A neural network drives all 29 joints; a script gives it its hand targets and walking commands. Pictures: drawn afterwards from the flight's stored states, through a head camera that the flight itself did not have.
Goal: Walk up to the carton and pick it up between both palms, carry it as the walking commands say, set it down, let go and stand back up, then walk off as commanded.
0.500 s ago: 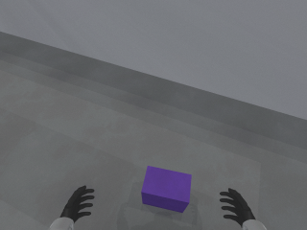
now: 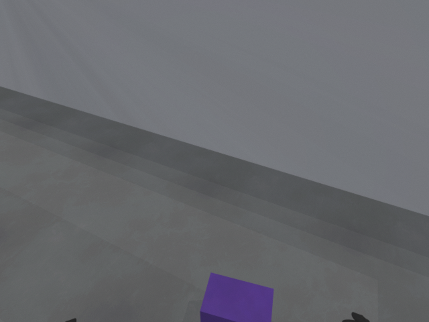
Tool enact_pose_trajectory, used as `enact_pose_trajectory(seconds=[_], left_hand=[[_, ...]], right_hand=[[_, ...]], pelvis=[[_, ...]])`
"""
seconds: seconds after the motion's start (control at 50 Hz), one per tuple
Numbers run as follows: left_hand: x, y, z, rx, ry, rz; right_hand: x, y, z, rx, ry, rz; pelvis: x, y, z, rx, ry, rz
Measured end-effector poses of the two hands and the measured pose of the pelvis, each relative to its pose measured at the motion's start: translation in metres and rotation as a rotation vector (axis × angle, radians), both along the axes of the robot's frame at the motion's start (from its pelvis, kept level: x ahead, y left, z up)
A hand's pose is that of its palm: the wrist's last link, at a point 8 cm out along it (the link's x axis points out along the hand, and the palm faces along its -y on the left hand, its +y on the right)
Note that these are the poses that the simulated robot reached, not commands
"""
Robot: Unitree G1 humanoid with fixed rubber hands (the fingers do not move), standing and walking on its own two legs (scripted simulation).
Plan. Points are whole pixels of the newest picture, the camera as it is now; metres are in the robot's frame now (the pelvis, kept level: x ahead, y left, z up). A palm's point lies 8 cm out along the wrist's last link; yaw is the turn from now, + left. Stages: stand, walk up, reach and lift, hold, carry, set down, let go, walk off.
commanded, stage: stand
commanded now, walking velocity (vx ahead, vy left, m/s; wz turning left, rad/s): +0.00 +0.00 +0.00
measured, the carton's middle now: (236, 312) +0.39 -0.07 -0.65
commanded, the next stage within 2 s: walk off in 1.50 s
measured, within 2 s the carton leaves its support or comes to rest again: neither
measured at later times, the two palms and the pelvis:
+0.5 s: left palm out of the picture +0.01 +0.29 -0.11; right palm out of the picture +0.02 -0.28 -0.10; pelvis -0.04 +0.00 +0.01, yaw -1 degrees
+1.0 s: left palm out of the picture +0.00 +0.30 -0.11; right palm out of the picture +0.00 -0.28 -0.11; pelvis -0.06 +0.01 +0.01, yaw -1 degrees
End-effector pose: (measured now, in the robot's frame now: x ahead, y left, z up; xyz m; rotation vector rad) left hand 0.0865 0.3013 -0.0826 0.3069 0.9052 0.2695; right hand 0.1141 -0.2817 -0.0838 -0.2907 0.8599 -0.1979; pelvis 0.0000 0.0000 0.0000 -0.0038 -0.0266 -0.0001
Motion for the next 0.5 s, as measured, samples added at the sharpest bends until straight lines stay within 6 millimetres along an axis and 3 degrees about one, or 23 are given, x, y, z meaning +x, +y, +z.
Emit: enact_pose_trajectory(seconds=[0.14,0.5], left_hand=[[-0.025,-0.003,-0.007,-0.013,0.053,0.005],[-0.078,-0.009,-0.024,-0.052,0.199,-0.002]], right_hand=[[-0.019,0.000,-0.004,-0.003,0.037,0.006],[-0.093,-0.003,-0.021,0.006,0.205,-0.027]], pelvis=[[-0.013,0.000,0.003,0.001,-0.007,-0.002],[-0.044,0.001,0.006,0.002,-0.019,-0.009]])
